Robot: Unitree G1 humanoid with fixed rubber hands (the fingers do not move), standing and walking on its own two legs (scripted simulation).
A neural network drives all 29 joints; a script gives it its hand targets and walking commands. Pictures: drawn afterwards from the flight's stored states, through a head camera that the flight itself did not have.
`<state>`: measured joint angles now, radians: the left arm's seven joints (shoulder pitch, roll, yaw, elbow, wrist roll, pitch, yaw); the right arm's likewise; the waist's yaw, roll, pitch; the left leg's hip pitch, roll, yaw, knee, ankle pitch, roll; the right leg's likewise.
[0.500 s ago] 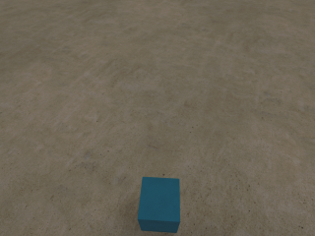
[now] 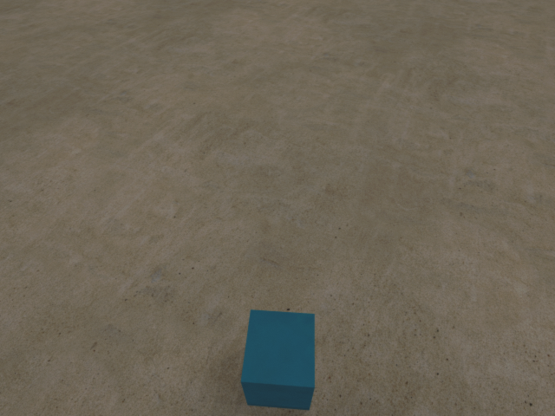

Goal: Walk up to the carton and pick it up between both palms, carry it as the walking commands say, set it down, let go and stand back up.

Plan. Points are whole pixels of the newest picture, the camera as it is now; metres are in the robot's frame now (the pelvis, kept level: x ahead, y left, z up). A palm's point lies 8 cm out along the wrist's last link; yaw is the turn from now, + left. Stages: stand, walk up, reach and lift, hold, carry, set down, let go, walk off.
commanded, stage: walk up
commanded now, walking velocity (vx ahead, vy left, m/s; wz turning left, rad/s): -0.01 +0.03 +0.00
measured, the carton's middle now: (280, 360) +0.44 +0.02 -0.64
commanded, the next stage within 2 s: stand in 0.62 s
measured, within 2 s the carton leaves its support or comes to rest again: neither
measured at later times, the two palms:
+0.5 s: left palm out of the picture -0.03 +0.19 -0.14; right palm out of the picture -0.01 -0.22 -0.14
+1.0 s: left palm out of the picture +0.03 +0.23 -0.14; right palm out of the picture -0.01 -0.21 -0.13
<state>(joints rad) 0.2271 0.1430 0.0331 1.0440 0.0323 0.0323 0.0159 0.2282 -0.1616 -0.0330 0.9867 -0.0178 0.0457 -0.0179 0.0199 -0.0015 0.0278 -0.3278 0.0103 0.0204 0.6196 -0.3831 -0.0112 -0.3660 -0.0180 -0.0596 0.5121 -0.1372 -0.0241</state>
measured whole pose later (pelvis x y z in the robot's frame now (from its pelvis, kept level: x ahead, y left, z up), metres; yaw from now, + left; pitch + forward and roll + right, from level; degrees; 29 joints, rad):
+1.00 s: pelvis +0.01 +0.01 +0.01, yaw -1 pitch -3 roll +0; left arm 0.25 0.17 0.01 1.13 0.01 -0.02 0.02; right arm 0.30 -0.14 0.00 1.15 -0.02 -0.02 -0.02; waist 0.00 -0.02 0.04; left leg -0.16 -0.01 0.00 0.40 -0.19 0.01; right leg -0.13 0.01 -0.04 0.40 -0.22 -0.03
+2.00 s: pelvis +0.04 +0.01 +0.01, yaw -2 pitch -3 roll +0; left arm 0.24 0.17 0.01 1.14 0.00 -0.03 0.04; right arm 0.21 -0.20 0.00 1.13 -0.02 -0.02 -0.03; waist 0.02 -0.01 0.06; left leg -0.12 -0.02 0.01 0.42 -0.25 0.02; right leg -0.09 0.01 -0.03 0.42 -0.27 -0.02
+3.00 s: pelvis -0.06 +0.02 -0.09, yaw -3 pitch +15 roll +0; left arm -0.28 0.17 0.13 0.39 -0.03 0.54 0.03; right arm -0.36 -0.22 -0.10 0.47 0.04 0.53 0.03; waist 0.03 -0.01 0.14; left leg -1.01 0.00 0.02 1.13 -0.38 0.02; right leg -0.99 0.01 -0.03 1.13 -0.41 -0.02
